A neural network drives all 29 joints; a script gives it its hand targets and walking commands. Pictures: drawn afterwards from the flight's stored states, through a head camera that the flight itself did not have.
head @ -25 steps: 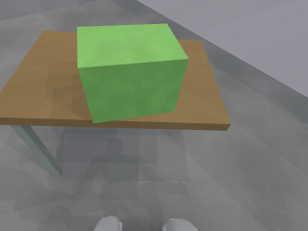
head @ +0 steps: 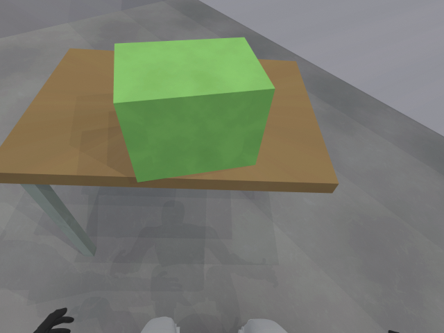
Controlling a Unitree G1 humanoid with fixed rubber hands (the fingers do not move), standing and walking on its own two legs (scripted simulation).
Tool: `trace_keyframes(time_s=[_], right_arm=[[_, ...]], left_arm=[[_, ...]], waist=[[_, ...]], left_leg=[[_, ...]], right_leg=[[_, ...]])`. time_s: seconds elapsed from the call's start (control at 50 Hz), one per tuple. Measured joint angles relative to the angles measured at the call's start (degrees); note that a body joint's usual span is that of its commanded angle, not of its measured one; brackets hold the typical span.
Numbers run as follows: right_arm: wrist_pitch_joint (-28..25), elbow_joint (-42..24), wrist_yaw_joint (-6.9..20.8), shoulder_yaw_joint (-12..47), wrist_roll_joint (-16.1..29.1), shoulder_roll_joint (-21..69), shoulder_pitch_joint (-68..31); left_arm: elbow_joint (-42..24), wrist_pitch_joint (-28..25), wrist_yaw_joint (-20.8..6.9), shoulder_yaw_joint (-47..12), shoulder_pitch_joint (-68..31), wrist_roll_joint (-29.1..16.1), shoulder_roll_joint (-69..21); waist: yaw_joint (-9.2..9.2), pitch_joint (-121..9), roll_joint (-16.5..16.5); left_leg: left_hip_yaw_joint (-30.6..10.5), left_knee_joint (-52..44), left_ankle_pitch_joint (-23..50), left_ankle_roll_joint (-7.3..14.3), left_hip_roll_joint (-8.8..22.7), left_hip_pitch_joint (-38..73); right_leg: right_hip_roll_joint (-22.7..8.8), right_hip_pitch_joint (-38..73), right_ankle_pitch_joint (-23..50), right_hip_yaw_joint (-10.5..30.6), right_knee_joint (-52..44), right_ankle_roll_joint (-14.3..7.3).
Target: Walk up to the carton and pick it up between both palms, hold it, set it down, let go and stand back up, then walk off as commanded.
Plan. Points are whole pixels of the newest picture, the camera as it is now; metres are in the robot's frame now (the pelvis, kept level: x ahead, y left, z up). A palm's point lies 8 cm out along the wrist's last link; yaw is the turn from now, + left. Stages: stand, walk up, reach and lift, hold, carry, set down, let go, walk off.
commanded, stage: walk up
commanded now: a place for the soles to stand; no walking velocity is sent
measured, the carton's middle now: (191, 109) +0.59 +0.08 +0.04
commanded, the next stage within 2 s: none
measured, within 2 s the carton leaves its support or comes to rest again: neither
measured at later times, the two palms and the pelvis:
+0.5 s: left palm out of the picture +0.13 +0.44 -0.11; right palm out of the picture +0.11 -0.22 -0.07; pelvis +0.07 +0.11 +0.01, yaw +0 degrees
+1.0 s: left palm (24, 258) +0.26 +0.40 -0.10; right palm (353, 316) +0.15 -0.25 -0.08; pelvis +0.14 +0.08 +0.01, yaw +0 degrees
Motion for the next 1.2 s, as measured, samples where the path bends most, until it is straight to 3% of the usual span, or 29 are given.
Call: trace_keyframes(time_s=[0.08, 0.14, 0.3, 0.36, 0.4, 0.46, 0.72, 0.88, 0.96, 1.0, 1.08, 1.2], right_arm=[[0.10, 0.16, 0.18, 0.01, 0.00, 0.00, -0.81], [1.02, -0.73, 2.16, 0.03, -0.41, -0.08, -1.88], [1.31, -2.36, 5.71, 0.01, -0.87, -1.00, -2.74], [1.20, -2.54, 5.95, 0.01, -0.87, -1.12, -2.15], [0.44, -2.58, 5.95, 0.00, -0.81, -0.77, -1.32], [0.30, -2.56, 5.95, 0.02, -0.34, -0.26, 1.98], [0.30, -2.62, 4.33, -0.01, -0.30, 0.06, 7.16], [0.30, -3.01, 3.22, 0.01, -0.31, 0.14, 7.13], [0.30, -3.02, 3.19, 0.01, -0.31, 0.15, 6.77], [0.38, -3.00, 3.19, 0.00, -0.26, 0.16, 5.91], [1.04, -2.99, 3.18, -0.01, -0.02, 0.30, 1.44], [1.17, -2.98, 3.19, 0.01, -0.02, 0.29, -2.61]], left_arm=[[0.35, -0.84, -0.01, 0.00, 0.78, 0.00, 0.00], [0.50, -3.24, 0.09, -0.01, 4.32, 0.00, 0.01], [1.79, -4.63, 0.61, -0.01, 12.55, 0.00, 0.04], [1.88, -4.35, 0.63, 0.00, 12.99, 0.00, 0.01], [2.30, -3.92, 0.68, 0.01, 11.66, -0.11, -0.24], [2.28, -3.72, 1.11, 0.03, 7.93, -1.07, -0.21], [2.28, -1.09, 1.20, 0.00, -2.54, -1.64, -0.19], [2.26, -0.61, 1.20, -0.01, -4.44, -1.65, -0.18], [2.25, -0.67, 1.19, -0.02, -5.33, -1.65, -0.16], [2.48, -1.47, 1.25, -0.02, -5.09, -1.65, -0.20], [2.63, -2.52, 1.40, -0.02, -3.35, -1.64, -0.37], [2.61, -2.25, 1.54, -0.01, -2.06, -1.64, -0.37]], waist=[[0.01, 0.05, 0.29], [0.05, 0.34, 0.78], [0.01, 1.94, 3.84], [-0.06, 1.01, 4.76], [-0.14, 1.40, 4.00], [-0.08, 1.36, 3.82], [-0.01, 4.36, -1.06], [0.00, 4.56, -1.31], [0.03, 4.50, -1.34], [0.01, 4.51, -1.18], [0.03, 6.19, -0.48], [-0.01, 6.09, 0.77]], left_leg=[[-0.12, 0.23, -1.19, 1.08, -0.09, 0.00], [-0.37, 4.94, -4.90, 2.68, -0.73, 0.00], [-0.48, 7.43, -4.95, 2.72, -0.71, -0.51], [-0.37, 2.28, -3.54, 3.08, -0.78, 0.12], [1.08, 3.16, -1.21, 3.36, -1.98, 0.42], [1.21, 1.72, -1.64, 4.18, -2.51, 1.74], [3.01, -5.44, -1.84, 5.83, -6.22, 9.47], [3.29, -5.44, -3.38, 5.43, -6.66, 9.51], [3.32, -5.45, -4.07, 4.26, -6.68, 9.49], [3.26, -4.95, -4.42, 3.51, -6.54, 9.53], [2.34, 2.27, -5.11, 3.28, -6.29, 9.20], [0.17, 2.91, -6.90, 3.12, -6.28, 9.17]], right_leg=[[0.00, 0.17, -0.37, -0.11, -0.04, -0.13], [-0.14, 2.03, -0.80, 0.45, -0.77, -0.20], [-1.68, 9.00, -2.08, 1.30, -4.67, 0.28], [-2.61, 9.10, -3.36, 1.43, -3.84, 0.66], [-2.75, 5.83, -3.12, 3.94, 4.78, 0.67], [-0.30, -0.11, -2.80, 5.01, 14.74, 0.68], [0.08, -7.66, 5.16, 5.09, 14.94, 0.68], [0.07, -7.59, 5.13, 5.08, 8.74, 0.68], [0.06, -6.52, 5.09, 3.91, 0.63, 0.68], [0.14, -4.54, 9.37, 3.42, -5.39, 0.31], [0.45, -1.91, 9.17, 3.18, -5.67, -1.06], [0.46, -1.11, 8.90, 3.24, -5.89, -1.49]])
